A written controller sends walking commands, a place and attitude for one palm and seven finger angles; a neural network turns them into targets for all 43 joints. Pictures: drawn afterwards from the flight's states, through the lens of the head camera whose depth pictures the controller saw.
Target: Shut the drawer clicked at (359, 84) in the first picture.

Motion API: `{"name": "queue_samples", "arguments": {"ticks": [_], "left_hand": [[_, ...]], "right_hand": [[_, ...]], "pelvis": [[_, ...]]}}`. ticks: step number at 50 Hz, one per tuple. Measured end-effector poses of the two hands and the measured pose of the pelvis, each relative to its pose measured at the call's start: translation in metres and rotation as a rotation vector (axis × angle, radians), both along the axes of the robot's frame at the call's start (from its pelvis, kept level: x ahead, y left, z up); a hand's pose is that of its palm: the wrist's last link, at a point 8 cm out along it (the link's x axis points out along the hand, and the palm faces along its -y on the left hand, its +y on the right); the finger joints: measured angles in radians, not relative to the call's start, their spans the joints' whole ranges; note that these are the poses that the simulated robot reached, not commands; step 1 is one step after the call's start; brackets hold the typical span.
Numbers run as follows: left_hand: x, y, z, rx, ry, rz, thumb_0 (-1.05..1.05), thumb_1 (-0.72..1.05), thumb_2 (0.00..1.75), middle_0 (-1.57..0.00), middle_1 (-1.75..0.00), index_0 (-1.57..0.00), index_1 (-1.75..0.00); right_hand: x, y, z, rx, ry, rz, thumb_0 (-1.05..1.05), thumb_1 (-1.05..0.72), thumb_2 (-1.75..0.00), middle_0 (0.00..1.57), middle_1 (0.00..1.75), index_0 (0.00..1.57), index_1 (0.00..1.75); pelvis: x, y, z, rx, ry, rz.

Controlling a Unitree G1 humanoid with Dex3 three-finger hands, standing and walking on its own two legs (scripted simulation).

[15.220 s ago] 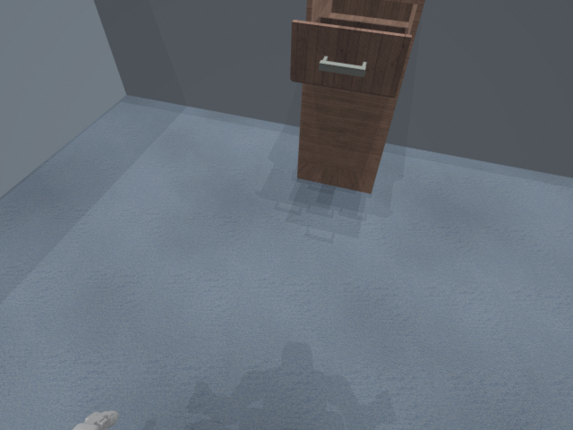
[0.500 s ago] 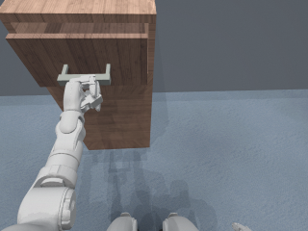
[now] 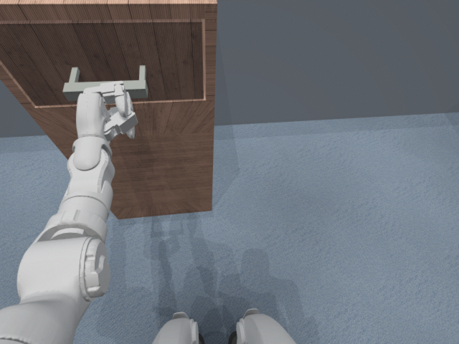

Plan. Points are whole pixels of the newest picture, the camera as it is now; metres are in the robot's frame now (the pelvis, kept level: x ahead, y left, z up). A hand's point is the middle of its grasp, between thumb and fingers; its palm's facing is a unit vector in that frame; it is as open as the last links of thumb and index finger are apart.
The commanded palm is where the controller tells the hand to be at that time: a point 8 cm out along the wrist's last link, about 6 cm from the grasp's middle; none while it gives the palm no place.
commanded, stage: push the drawer shut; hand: left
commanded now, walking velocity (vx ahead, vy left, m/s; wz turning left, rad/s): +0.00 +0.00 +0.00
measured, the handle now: (108, 81) +0.57 +0.18 +0.08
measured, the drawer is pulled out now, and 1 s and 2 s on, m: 0.00 0.00 0.00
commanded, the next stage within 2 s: pull the fist back off the drawer in 0.34 s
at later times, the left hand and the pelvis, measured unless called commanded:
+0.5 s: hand (125, 113) +0.50 +0.15 +0.07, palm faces +0.06 -1.00 -0.05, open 2.7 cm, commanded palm +0.52 +0.18 +0.08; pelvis -0.03 +0.01 -0.01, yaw +2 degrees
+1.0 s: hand (129, 114) +0.49 +0.14 +0.08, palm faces +0.06 -1.00 -0.03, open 3.1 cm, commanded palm +0.45 +0.18 +0.08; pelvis -0.01 +0.01 +0.00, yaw -1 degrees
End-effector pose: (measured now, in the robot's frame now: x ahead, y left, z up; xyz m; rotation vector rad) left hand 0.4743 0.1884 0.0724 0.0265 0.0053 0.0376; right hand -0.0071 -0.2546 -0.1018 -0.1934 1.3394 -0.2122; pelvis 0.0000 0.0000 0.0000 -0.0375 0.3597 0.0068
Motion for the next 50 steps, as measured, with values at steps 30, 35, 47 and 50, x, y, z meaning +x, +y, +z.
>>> {"name": "queue_samples", "arguments": {"ticks": [30,35,47,50], "left_hand": [[0.004,0.007,0.001,0.028,-0.001,0.021,-0.08,0.61,0.99,-1.4,-1.6,-1.4,-1.6],[0.003,0.005,0.001,0.03,0.006,0.019,-0.07,0.64,0.99,-1.4,-1.6,-1.4,-1.6],[-0.003,0.001,0.007,-0.014,-0.025,0.027,0.0,0.77,0.91,-1.4,-1.6,-1.4,-1.6],[-0.008,0.001,0.01,0.002,-0.034,0.018,0.01,0.81,0.91,-1.4,-1.6,-1.4,-1.6]], "right_hand": [[-0.047,0.003,0.004,-0.065,0.05,0.04,0.0,-0.91,-0.9,0.21,0.3,0.2,0.3],[-0.054,0.006,0.005,-0.057,0.057,0.029,0.0,-0.91,-0.9,0.21,0.3,0.2,0.3],[-0.033,0.011,0.007,-0.014,0.011,-0.013,0.0,-0.91,-0.9,0.21,0.3,0.2,0.3],[-0.018,0.013,0.006,0.007,-0.007,-0.017,0.0,-0.91,-0.9,0.2,0.3,0.2,0.3]], "pelvis": [[-0.031,0.009,-0.011,-0.034,0.032,0.045],[-0.032,0.01,-0.01,-0.033,0.026,0.04],[-0.016,0.011,-0.001,-0.019,0.001,0.0],[-0.008,0.011,0.002,-0.014,-0.01,-0.007]]}}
